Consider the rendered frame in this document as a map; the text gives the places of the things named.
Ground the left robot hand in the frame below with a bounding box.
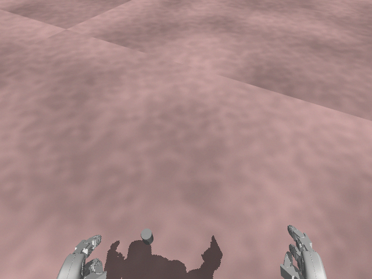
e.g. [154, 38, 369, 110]
[57, 235, 107, 279]

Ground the right robot hand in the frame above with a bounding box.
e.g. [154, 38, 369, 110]
[280, 225, 327, 279]

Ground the tin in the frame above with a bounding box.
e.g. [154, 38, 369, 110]
[141, 228, 153, 245]

